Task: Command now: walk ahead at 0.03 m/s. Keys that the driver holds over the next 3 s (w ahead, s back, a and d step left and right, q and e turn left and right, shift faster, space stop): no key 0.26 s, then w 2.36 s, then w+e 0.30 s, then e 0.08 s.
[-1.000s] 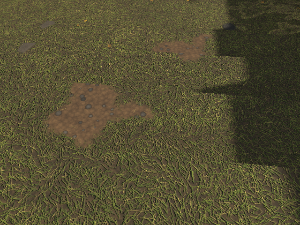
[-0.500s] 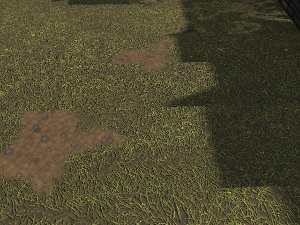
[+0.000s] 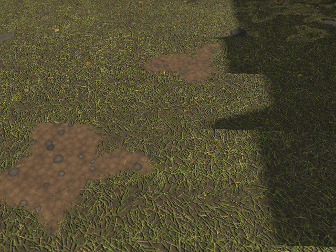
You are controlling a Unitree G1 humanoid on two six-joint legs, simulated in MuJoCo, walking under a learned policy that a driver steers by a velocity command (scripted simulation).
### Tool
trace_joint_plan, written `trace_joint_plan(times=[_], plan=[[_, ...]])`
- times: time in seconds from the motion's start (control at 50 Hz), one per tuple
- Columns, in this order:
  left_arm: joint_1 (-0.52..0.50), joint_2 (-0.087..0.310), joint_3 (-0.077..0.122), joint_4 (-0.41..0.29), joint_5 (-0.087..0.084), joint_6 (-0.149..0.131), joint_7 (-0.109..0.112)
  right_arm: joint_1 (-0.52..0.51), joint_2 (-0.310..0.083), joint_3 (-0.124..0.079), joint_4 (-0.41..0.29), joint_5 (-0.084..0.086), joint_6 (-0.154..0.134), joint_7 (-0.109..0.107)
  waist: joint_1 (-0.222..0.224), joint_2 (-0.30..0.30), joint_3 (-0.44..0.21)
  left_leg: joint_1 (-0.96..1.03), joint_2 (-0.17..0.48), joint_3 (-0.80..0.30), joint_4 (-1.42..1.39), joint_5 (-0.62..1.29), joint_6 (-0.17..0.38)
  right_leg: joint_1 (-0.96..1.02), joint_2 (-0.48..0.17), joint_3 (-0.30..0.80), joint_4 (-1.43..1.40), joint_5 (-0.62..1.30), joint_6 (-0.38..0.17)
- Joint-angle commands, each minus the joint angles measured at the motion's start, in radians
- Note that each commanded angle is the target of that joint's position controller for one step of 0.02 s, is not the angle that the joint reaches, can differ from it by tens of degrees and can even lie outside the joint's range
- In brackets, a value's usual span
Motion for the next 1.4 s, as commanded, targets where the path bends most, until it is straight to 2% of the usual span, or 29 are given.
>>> trace_joint_plan(times=[0.02, 0.26, 0.32, 0.36, 0.42, 0.48, 0.5, 0.52, 0.54, 0.58, 0.62, 0.64, 0.72, 0.8, 0.84, 0.86, 0.88, 0.9, 0.92, 0.94, 1.0, 1.04, 1.1, 1.16, 1.2, 1.24, 1.26, 1.32, 1.4], plan=[[0.007, 0.103, 0.034, -0.050, -0.006, -0.022, 0.011, -0.026, -0.133, -0.039, -0.050, 0.002, -0.021, -0.004, -0.006, 0.034, -0.057, 0.104, 0.040, -0.045, -0.086, 0.244, 0.073, 0.014, -0.055, 0.072, -0.086, 0.268, -0.030], [-0.027, 0.159, 0.054, -0.018, 0.007, -0.020, 0.016, -0.135, -0.168, -0.057, -0.045, 0.001, -0.014, -0.016, -0.001, 0.006, -0.051, 0.172, 0.004, -0.014, -0.055, 0.302, 0.052, 0.016, -0.066, 0.067, -0.042, 0.294, -0.003], [0.045, 0.215, 0.081, 0.015, 0.044, -0.013, 0.035, -0.080, -0.222, -0.085, -0.015, -0.031, -0.003, -0.040, 0.011, -0.032, 0.043, 0.107, -0.016, -0.020, -0.095, -0.193, 0.107, 0.001, -0.096, 0.130, -0.127, -0.166, -0.094], [0.112, 0.165, 0.070, 0.042, 0.066, -0.027, 0.053, -0.128, -0.149, -0.068, -0.025, -0.045, -0.007, -0.056, 0.053, -0.090, 0.122, -0.025, -0.040, -0.027, -0.059, -0.263, 0.135, 0.094, -0.194, 0.296, -0.225, -0.297, -0.197], [0.073, 0.141, 0.049, 0.033, 0.046, -0.032, 0.067, -0.180, -0.082, -0.042, -0.053, -0.039, -0.030, -0.065, 0.046, -0.124, 0.128, -0.084, -0.059, 0.005, -0.001, -0.098, 0.140, 0.251, -0.341, 0.442, -0.277, -0.094, -0.269], [-0.055, 0.187, 0.054, -0.006, 0.075, -0.012, 0.051, 0.036, -0.125, -0.060, 0.016, -0.058, -0.046, -0.063, -0.074, -0.006, 0.051, 0.317, -0.093, 0.016, -0.102, 0.054, 0.167, 0.053, -0.166, 0.204, -0.025, 0.093, -0.199], [-0.083, 0.165, 0.052, -0.028, 0.095, -0.019, 0.029, 0.226, -0.170, -0.068, 0.066, -0.066, -0.050, -0.074, -0.132, 0.133, -0.014, 0.561, 0.007, -0.221, -0.179, 0.171, 0.259, -0.166, -0.019, 0.080, 0.279, 0.114, -0.108], [-0.101, 0.072, 0.024, -0.029, 0.100, -0.031, -0.001, 0.471, -0.215, -0.071, 0.111, -0.093, -0.053, -0.077, -0.220, 0.206, -0.035, 0.831, 0.227, -0.585, -0.318, 0.383, 0.396, -0.508, 0.059, 0.103, 0.591, -0.303, -0.053], [-0.160, 0.021, 0.010, -0.054, 0.070, -0.048, -0.007, 0.522, -0.198, -0.060, 0.137, -0.110, -0.062, -0.073, -0.224, 0.075, 0.113, 0.853, 0.337, -0.636, -0.384, 0.414, 0.406, -0.746, 0.018, 0.252, 0.659, -0.310, -0.085], [-0.123, 0.094, 0.029, -0.027, 0.070, -0.038, 0.014, 0.291, -0.118, -0.029, 0.107, -0.078, -0.057, -0.056, -0.095, -0.005, 0.156, 0.683, 0.298, -0.431, -0.409, 0.411, 0.354, -0.673, -0.086, 0.205, 0.674, -0.154, -0.085], [-0.088, 0.027, 0.011, -0.003, 0.120, -0.012, 0.021, 0.214, -0.042, 0.004, 0.095, -0.066, -0.038, -0.058, -0.023, 0.030, 0.165, 0.489, 0.198, -0.267, -0.480, 0.359, 0.289, -0.501, -0.126, 0.144, 0.522, -0.014, -0.096], [-0.088, -0.007, -0.001, 0.000, 0.118, 0.000, 0.016, 0.212, -0.018, 0.016, 0.089, -0.065, -0.029, -0.059, -0.011, 0.049, 0.166, 0.406, 0.154, -0.201, -0.523, 0.327, 0.258, -0.414, -0.122, 0.112, 0.451, 0.095, -0.092], [-0.210, -0.007, -0.030, -0.048, 0.081, 0.009, -0.003, 0.254, -0.091, 0.012, 0.117, -0.078, -0.033, -0.027, -0.025, 0.074, 0.176, 0.181, 0.107, -0.085, -0.552, 0.207, 0.241, -0.152, -0.073, 0.052, 0.166, 0.289, -0.044], [-0.283, 0.042, -0.017, -0.073, 0.087, -0.015, 0.025, 0.315, -0.108, 0.008, 0.136, -0.092, -0.016, -0.019, -0.025, 0.077, 0.163, 0.267, 0.166, -0.091, -0.484, 0.348, 0.239, -0.103, -0.034, 0.022, 0.118, 0.255, -0.054], [-0.144, 0.090, 0.008, -0.038, 0.070, -0.027, 0.026, 0.283, -0.132, -0.004, 0.115, -0.101, -0.013, -0.018, 0.060, 0.052, 0.111, 0.199, 0.119, -0.025, -0.275, 0.613, 0.200, 0.118, 0.012, -0.026, 0.097, 0.251, -0.080], [0.054, 0.151, 0.030, 0.023, 0.059, -0.041, 0.034, 0.302, -0.113, -0.003, 0.115, -0.115, -0.017, -0.009, 0.113, -0.015, -0.009, 0.083, 0.039, 0.030, -0.003, 0.600, 0.136, 0.379, -0.012, 0.028, 0.131, 0.375, -0.132], [0.302, 0.176, 0.032, 0.066, 0.072, -0.035, 0.040, 0.499, 0.016, 0.031, 0.140, -0.142, -0.023, 0.013, 0.122, -0.219, -0.296, -0.178, -0.092, 0.019, 0.361, 0.112, 0.064, 0.830, -0.208, 0.367, 0.065, 0.395, -0.350], [0.537, 0.146, 0.014, 0.131, 0.089, -0.034, 0.027, 0.398, 0.022, 0.031, 0.100, -0.099, -0.033, 0.040, 0.221, -0.255, -0.361, -0.362, -0.214, -0.069, 0.753, -0.371, 0.072, 0.877, -0.371, 0.799, -0.197, 0.035, -0.428], [0.428, 0.148, 0.023, 0.133, 0.107, -0.058, 0.033, 0.181, -0.035, 0.011, 0.032, -0.064, -0.044, 0.022, 0.214, -0.145, -0.022, -0.511, -0.141, -0.178, 0.820, -0.267, 0.127, 0.571, -0.333, 0.726, -0.268, -0.196, -0.307], [0.256, 0.125, 0.017, 0.102, 0.085, -0.064, 0.035, 0.134, -0.053, 0.008, 0.026, -0.061, -0.050, -0.014, 0.152, -0.079, 0.092, -0.464, -0.066, -0.160, 0.812, -0.144, 0.137, 0.308, -0.326, 0.631, -0.272, -0.215, -0.286], [0.064, -0.038, -0.048, 0.071, 0.076, -0.053, 0.049, 0.198, 0.055, 0.047, -0.001, -0.108, -0.029, -0.055, 0.002, -0.026, 0.109, -0.245, 0.044, -0.199, 0.677, 0.015, 0.135, -0.078, -0.328, 0.520, -0.347, -0.103, -0.280], [0.032, -0.017, -0.038, 0.069, 0.071, -0.073, 0.057, 0.195, 0.046, 0.048, -0.029, -0.091, -0.008, -0.053, -0.015, -0.042, 0.082, -0.230, 0.044, -0.158, 0.572, 0.004, 0.108, -0.129, -0.276, 0.409, -0.395, -0.062, -0.258], [0.111, 0.022, -0.034, 0.112, 0.096, -0.089, 0.046, 0.060, 0.018, 0.048, -0.106, -0.101, 0.006, -0.039, 0.026, -0.046, 0.076, -0.165, 0.049, -0.083, 0.351, 0.255, 0.051, -0.214, -0.182, 0.224, -0.377, 0.033, -0.225], [0.224, 0.009, -0.040, 0.151, 0.128, -0.074, 0.044, 0.156, -0.008, 0.049, -0.074, -0.121, 0.012, 0.007, 0.033, -0.022, 0.086, -0.246, 0.036, -0.075, 0.492, 0.431, 0.044, -0.218, -0.176, 0.219, -0.199, 0.060, -0.255], [0.434, -0.047, -0.068, 0.231, 0.115, -0.082, 0.085, -0.052, -0.022, 0.053, -0.141, -0.124, 0.002, -0.018, 0.145, -0.014, 0.091, -0.730, 0.098, -0.214, 0.236, 0.620, 0.022, 0.285, -0.268, 0.373, -0.078, 0.061, -0.278], [0.572, -0.068, -0.081, 0.286, 0.125, -0.075, 0.093, -0.144, 0.003, 0.063, -0.165, -0.117, 0.005, -0.031, 0.191, -0.053, 0.114, -0.860, 0.100, -0.195, 0.165, 0.633, 0.009, 0.386, -0.281, 0.422, 0.000, 0.032, -0.281], [0.516, -0.084, -0.093, 0.249, 0.101, -0.068, 0.090, -0.171, -0.005, 0.069, -0.159, -0.123, 0.002, -0.026, 0.193, -0.015, 0.099, -0.672, 0.094, -0.140, -0.004, 0.798, 0.026, 0.207, -0.213, 0.332, 0.044, -0.014, -0.256], [0.363, -0.029, -0.102, 0.160, 0.121, -0.053, 0.040, -0.112, -0.017, 0.069, -0.176, -0.124, 0.025, -0.012, 0.110, -0.065, 0.130, -0.081, 0.031, -0.022, 0.103, 0.851, 0.050, -0.381, -0.148, 0.247, 0.022, -0.239, -0.229], [0.475, 0.026, -0.085, 0.187, 0.073, -0.062, 0.074, -0.251, -0.051, 0.071, -0.205, -0.107, 0.043, -0.015, 0.190, -0.041, 0.214, -0.251, 0.066, -0.073, -0.237, 0.647, 0.039, 0.035, -0.205, 0.350, 0.161, -0.173, -0.189]])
